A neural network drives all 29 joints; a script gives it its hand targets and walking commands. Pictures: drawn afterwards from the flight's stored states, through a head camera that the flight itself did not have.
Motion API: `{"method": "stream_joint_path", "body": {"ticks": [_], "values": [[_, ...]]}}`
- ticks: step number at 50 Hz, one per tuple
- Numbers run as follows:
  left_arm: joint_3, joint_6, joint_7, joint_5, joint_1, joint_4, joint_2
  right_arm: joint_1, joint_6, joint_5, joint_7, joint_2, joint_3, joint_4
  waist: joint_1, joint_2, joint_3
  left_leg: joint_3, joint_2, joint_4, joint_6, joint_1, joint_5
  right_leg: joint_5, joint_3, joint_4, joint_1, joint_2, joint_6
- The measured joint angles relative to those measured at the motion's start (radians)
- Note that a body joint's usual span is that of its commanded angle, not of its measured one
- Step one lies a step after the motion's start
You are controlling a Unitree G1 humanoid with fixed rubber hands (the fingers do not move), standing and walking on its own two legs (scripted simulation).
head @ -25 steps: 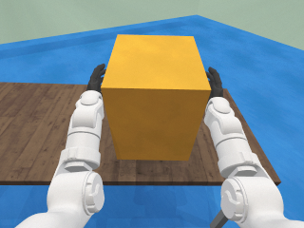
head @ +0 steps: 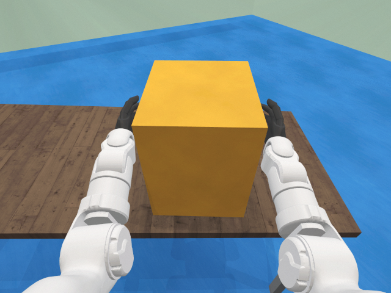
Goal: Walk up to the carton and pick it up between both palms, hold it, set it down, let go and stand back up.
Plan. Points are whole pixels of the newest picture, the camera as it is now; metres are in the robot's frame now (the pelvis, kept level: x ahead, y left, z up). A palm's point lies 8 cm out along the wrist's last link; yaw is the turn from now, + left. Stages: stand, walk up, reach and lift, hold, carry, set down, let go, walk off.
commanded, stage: set down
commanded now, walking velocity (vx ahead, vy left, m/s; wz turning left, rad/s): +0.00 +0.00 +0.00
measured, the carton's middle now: (199, 139) +0.44 -0.01 +0.11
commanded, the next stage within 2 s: none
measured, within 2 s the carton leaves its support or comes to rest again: rests again in 1.76 s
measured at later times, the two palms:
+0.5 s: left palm (126, 136) +0.42 +0.16 +0.13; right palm (267, 143) +0.39 -0.15 +0.14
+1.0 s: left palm (127, 139) +0.44 +0.16 +0.11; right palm (262, 146) +0.40 -0.15 +0.12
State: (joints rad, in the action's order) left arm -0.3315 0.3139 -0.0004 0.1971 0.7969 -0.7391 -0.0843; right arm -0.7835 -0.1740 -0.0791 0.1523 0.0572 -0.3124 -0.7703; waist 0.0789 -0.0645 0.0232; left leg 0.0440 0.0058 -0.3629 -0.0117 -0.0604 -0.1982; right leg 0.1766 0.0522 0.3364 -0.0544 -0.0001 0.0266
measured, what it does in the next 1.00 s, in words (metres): stands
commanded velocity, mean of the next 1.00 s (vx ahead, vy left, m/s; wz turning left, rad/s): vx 0.00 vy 0.00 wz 0.00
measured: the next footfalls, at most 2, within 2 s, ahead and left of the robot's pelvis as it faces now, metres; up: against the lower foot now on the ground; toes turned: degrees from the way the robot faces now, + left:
none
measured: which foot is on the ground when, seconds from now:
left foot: down 0.00-1.00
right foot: down 0.00-1.00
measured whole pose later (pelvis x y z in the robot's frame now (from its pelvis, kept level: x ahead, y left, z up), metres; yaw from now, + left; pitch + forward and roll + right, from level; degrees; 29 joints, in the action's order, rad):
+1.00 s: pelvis +0.02 +0.00 +0.00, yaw +0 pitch -4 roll +0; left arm -0.40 0.12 0.05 0.20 0.83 -0.98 -0.11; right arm -0.74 -0.07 -0.32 0.12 0.19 -0.54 -0.77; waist 0.07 -0.07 0.03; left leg 0.04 0.00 -0.36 -0.01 -0.07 -0.23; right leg 0.20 0.05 0.33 -0.06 -0.01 0.04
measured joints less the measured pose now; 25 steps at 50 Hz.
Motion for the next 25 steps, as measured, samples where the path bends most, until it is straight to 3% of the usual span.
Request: {"method": "stream_joint_path", "body": {"ticks": [25], "values": [[-0.046, -0.141, 0.027, 0.0, 0.032, -0.186, -0.016, 0.017, 0.056, -0.182, -0.032, 0.093, -0.179, 0.0, -0.01, 0.0, 0.003, 0.0, -0.002, 0.003, 0.0, 0.0, -0.014, 0.014, 0.0, -0.002, 0.0, -0.002, 0.003]]}}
